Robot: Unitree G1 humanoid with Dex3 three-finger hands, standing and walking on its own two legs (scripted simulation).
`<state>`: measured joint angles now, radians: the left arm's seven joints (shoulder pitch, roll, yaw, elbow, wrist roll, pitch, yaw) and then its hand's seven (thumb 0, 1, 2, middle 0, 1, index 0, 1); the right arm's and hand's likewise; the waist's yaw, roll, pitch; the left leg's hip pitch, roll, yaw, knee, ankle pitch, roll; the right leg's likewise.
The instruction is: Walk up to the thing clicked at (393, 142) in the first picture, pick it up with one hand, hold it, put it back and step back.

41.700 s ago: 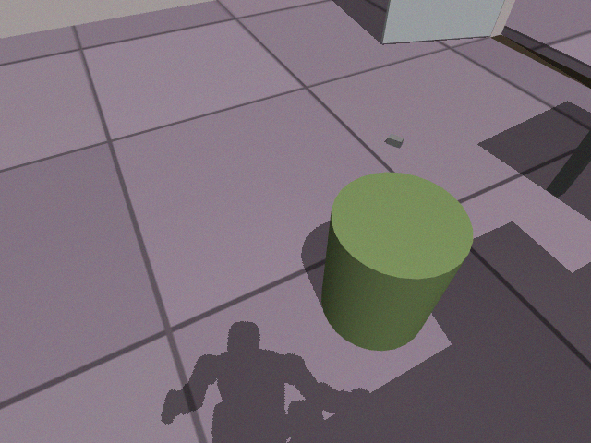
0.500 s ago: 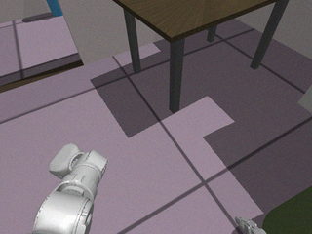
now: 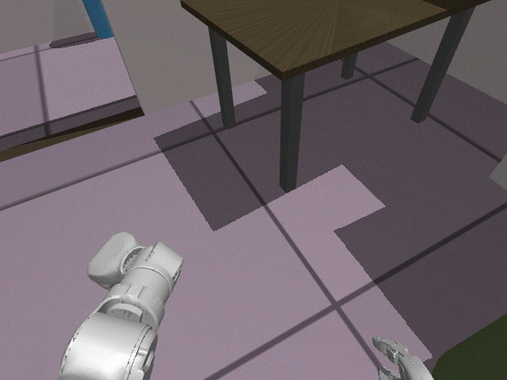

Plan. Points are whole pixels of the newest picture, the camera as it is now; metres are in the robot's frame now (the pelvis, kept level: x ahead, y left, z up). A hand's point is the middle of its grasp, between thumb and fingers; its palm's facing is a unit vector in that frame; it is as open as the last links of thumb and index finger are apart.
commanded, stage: hold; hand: left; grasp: from above
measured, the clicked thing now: (136, 277) +0.32 +0.22 -0.06
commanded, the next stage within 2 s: crouch in 0.62 s
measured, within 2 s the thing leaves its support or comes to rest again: neither
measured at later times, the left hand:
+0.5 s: hand (134, 274) +0.31 +0.22 -0.03, palm faces -0.17 -0.39 -0.91, open 7.9 cm
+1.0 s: hand (138, 284) +0.31 +0.22 -0.05, palm faces -0.22 -0.38 -0.90, open 7.7 cm
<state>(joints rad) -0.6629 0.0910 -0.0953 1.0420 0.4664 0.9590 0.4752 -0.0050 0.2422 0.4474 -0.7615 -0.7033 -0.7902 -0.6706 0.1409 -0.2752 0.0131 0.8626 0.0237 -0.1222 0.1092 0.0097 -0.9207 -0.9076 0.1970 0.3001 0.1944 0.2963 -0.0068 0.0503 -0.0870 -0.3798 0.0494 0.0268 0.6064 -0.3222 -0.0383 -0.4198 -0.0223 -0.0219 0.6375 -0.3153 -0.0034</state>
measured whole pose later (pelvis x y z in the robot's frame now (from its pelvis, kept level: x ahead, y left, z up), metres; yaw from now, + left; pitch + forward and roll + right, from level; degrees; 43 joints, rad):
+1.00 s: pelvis +0.00 +0.00 +0.00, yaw +0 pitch +8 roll +0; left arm -0.67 0.09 -0.07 1.15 0.50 0.90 0.51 0.00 0.28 0.40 -0.80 -0.59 -0.84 -0.54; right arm 0.13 -0.26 -0.01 0.86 0.01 -0.14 0.11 0.01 -0.90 -0.90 0.20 0.30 0.20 0.30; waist -0.01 0.03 -0.10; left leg -0.42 0.05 0.03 0.60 -0.32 -0.04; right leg -0.45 -0.02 -0.02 0.63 -0.31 0.00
